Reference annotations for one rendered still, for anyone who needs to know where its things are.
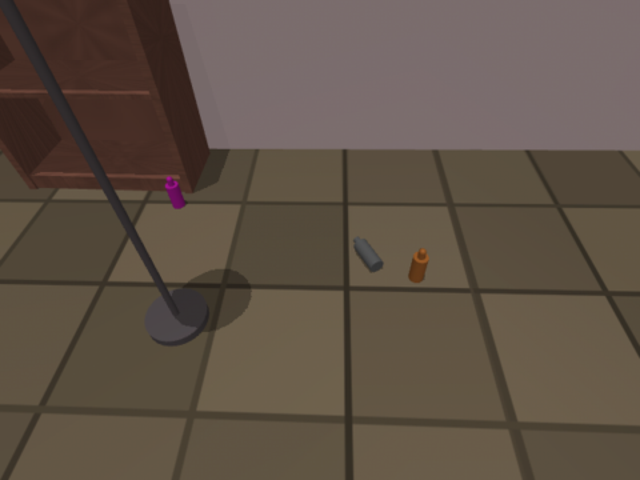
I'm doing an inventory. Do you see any bookshelf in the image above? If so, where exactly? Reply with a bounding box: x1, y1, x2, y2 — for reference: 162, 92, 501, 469
0, 0, 210, 194

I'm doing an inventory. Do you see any floor lamp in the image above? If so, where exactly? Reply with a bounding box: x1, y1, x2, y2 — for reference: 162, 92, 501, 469
0, 0, 209, 346

